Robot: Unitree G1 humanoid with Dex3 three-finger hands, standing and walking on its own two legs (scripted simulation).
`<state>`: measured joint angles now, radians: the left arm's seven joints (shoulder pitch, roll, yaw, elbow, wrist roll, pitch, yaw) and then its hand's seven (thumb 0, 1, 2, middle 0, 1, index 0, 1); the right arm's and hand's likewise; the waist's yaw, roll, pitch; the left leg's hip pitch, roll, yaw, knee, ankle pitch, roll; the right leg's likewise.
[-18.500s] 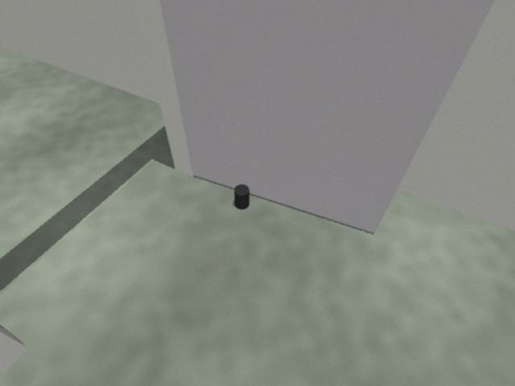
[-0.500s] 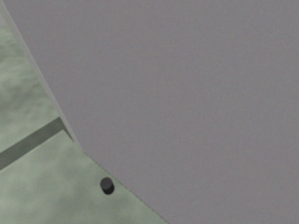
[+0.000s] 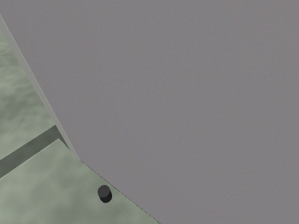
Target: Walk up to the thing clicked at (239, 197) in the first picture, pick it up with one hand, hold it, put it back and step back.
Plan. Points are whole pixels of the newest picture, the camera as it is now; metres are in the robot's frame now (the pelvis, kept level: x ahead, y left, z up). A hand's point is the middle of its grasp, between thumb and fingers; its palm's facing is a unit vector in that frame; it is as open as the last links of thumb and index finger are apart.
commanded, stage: walk up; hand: left
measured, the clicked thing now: (105, 194) +0.43 +0.27 -0.73
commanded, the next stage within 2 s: stand in 0.36 s
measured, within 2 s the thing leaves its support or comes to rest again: neither
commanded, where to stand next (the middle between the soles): +0.01 +0.00 m, yaw +0 degrees
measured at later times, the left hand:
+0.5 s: hand out of the picture +0.08 +0.25 -0.16, palm faces -0.03 -0.94 -0.34, open 7.4 cm
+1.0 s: hand out of the picture +0.08 +0.25 -0.15, palm faces -0.04 -0.94 -0.35, open 7.4 cm
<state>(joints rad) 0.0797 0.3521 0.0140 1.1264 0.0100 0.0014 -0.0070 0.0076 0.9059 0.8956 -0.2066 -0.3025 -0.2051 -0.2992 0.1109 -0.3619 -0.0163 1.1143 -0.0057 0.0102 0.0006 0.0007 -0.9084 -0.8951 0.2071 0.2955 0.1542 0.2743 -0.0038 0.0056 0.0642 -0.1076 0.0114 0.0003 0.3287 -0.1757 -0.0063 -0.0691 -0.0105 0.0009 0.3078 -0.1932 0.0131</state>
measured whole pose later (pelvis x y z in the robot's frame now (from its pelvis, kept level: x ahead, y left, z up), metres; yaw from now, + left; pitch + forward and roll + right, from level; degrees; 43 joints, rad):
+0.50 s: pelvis +0.00 +0.00 +0.00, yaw +0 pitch -2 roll +0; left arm 0.11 0.35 0.00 1.13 0.02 0.00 -0.01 0.01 0.91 0.90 -0.21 -0.30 -0.21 -0.30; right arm 0.11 -0.36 -0.01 1.13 -0.01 0.00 0.00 0.00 -0.91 -0.90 0.21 0.30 0.17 0.28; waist 0.00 0.00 0.06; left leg -0.10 0.01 0.00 0.32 -0.17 -0.01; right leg -0.07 -0.01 0.00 0.31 -0.19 0.01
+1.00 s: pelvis +0.00 -0.01 +0.00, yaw +0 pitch -2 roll +0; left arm 0.12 0.35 -0.01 1.11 0.01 -0.01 0.00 0.01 0.91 0.90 -0.21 -0.30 -0.21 -0.30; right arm 0.12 -0.36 0.00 1.12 -0.01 0.00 0.00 0.00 -0.91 -0.90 0.21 0.30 0.19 0.29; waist 0.00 0.01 0.05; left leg -0.10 0.02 0.00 0.32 -0.18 -0.02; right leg -0.07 0.00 0.00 0.31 -0.20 0.00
